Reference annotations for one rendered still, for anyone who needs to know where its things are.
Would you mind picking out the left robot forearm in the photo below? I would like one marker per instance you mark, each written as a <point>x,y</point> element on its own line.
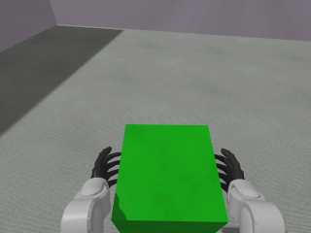
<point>86,213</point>

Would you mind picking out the robot right hand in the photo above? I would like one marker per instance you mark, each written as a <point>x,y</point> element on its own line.
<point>232,169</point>

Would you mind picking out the carton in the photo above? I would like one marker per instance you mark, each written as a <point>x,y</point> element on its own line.
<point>168,181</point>

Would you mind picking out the robot left hand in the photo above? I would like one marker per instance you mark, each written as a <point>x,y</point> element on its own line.
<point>101,166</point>

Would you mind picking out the right robot forearm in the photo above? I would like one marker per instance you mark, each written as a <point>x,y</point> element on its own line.
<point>251,209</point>

